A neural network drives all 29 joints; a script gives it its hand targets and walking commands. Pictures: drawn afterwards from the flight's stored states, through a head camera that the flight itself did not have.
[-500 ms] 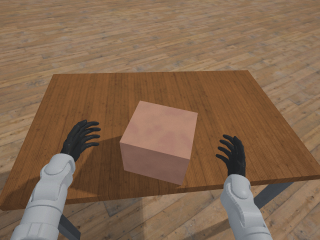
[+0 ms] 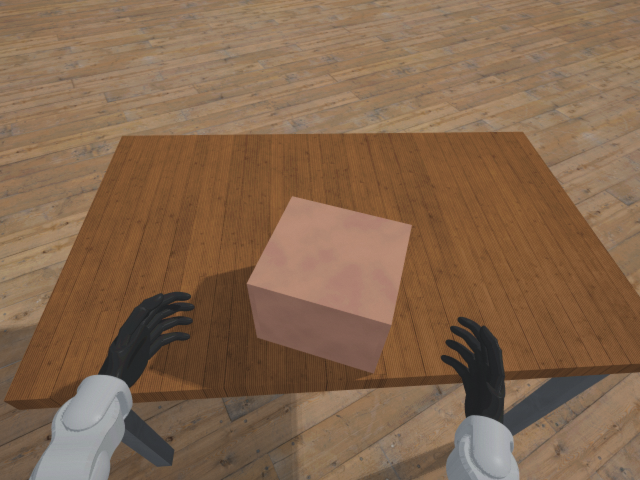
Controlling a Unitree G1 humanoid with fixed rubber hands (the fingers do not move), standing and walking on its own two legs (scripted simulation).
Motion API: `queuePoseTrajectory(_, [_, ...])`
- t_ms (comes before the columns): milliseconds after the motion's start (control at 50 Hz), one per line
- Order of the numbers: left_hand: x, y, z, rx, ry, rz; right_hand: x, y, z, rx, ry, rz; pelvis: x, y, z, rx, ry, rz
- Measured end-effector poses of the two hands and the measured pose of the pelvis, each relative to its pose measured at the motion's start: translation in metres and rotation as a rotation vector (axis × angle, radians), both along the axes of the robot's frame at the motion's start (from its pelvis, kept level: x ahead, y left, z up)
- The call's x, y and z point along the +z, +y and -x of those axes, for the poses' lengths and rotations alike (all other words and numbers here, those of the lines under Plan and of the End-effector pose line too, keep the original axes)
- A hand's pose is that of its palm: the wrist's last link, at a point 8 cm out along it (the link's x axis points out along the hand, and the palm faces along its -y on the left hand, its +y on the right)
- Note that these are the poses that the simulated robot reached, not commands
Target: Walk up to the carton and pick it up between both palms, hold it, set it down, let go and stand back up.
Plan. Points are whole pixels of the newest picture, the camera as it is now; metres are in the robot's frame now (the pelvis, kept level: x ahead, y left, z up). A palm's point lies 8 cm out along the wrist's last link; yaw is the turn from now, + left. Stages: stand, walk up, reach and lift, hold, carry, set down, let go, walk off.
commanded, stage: set down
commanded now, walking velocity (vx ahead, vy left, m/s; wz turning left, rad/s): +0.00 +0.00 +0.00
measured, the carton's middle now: (332, 283) +0.40 +0.01 -0.05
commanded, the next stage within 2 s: let go in 1.84 s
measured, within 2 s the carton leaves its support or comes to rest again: neither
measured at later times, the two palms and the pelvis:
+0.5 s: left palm (119, 404) +0.20 +0.26 +0.00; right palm (477, 435) +0.17 -0.15 -0.01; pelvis +0.01 +0.00 +0.00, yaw +0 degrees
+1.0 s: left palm (150, 428) +0.18 +0.22 -0.03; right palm (507, 442) +0.17 -0.20 -0.03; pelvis +0.02 -0.02 +0.00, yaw +1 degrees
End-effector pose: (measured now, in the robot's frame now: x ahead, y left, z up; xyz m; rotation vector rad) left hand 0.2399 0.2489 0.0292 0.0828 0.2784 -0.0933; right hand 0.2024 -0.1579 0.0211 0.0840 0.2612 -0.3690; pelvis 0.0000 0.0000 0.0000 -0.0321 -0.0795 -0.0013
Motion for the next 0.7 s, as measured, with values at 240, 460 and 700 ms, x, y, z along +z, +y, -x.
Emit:
queuePoseTrajectory(240, [-0.021,0.009,0.024,-0.006,0.073,-0.025,-0.026,0.004,0.030,-0.037,0.060,0.001,-0.001,0.004,-0.006,-0.004,0.008,0.008])
queuePoseTrajectory(460, [-0.027,0.008,0.039,-0.011,0.072,-0.030,-0.026,0.005,0.029,-0.012,0.015,0.016,-0.001,0.004,-0.009,0.000,0.003,0.011])
queuePoseTrajectory(700, [-0.043,-0.005,0.054,0.020,0.164,-0.034,-0.042,-0.011,0.040,0.046,0.107,0.042,0.001,0.000,-0.008,0.000,-0.014,0.000])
